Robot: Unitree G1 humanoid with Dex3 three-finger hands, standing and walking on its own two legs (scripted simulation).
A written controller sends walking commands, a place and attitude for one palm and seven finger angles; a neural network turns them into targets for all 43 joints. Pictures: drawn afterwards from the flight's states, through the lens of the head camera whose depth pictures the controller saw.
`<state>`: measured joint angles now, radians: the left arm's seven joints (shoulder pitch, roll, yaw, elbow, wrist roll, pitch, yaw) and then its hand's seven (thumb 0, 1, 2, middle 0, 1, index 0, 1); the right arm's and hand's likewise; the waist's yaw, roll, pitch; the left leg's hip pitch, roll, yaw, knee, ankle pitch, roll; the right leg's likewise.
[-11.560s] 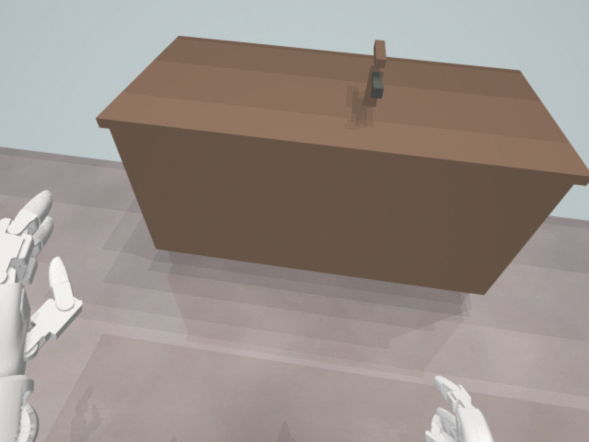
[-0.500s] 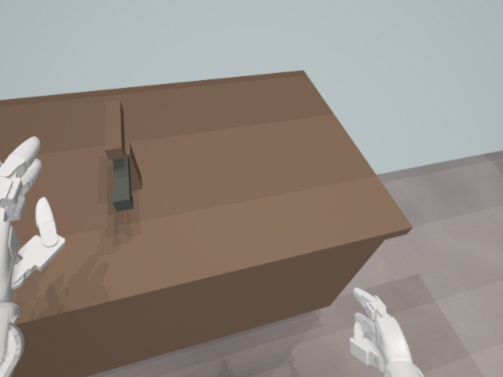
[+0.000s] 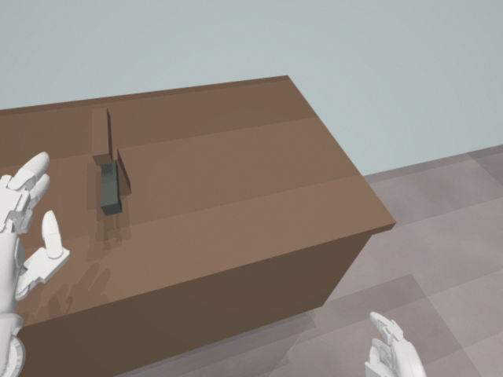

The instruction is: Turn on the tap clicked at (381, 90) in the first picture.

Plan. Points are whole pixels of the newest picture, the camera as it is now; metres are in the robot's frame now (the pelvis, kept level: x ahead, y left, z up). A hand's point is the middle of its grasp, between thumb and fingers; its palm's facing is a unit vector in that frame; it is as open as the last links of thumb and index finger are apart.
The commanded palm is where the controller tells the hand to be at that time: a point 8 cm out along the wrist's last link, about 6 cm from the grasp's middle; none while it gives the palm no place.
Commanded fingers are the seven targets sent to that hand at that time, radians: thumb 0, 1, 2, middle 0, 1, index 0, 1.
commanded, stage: look again from close up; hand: left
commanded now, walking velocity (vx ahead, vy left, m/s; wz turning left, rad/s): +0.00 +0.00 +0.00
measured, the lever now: (111, 204) +0.37 +0.28 +0.03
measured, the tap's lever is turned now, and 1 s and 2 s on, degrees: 0 0 0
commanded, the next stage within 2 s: turn the palm inward beside the body in 0.14 s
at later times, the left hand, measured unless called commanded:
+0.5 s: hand (67, 257) +0.22 +0.24 +0.14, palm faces +0.31 -0.87 -0.39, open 7.4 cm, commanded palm +0.15 +0.27 +0.17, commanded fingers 0.00 0.90 0.90 -0.20 -0.30 -0.20 -0.30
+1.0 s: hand (94, 269) +0.20 +0.20 +0.14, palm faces +0.44 -0.84 -0.31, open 7.4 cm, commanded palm +0.15 +0.24 +0.15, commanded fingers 0.00 0.90 0.90 -0.20 -0.30 -0.20 -0.30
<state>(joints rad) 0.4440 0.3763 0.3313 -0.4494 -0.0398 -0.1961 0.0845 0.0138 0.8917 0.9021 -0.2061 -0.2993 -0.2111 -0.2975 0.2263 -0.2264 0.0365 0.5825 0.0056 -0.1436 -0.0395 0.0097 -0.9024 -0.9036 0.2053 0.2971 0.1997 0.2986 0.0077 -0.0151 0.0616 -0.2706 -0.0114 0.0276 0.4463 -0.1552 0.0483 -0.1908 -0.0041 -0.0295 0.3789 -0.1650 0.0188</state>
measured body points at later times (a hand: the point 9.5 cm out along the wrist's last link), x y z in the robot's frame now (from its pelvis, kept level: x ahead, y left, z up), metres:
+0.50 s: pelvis +0.00 -0.02 -0.01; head -0.01 -0.03 +0.44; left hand +0.19 +0.28 +0.17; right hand +0.21 -0.23 -0.07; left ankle +0.06 +0.08 -0.74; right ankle +0.03 -0.13 -0.74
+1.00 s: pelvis +0.03 -0.07 -0.02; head +0.02 -0.09 +0.43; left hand +0.18 +0.25 +0.16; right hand +0.24 -0.28 -0.10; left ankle +0.05 +0.08 -0.74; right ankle +0.02 -0.13 -0.74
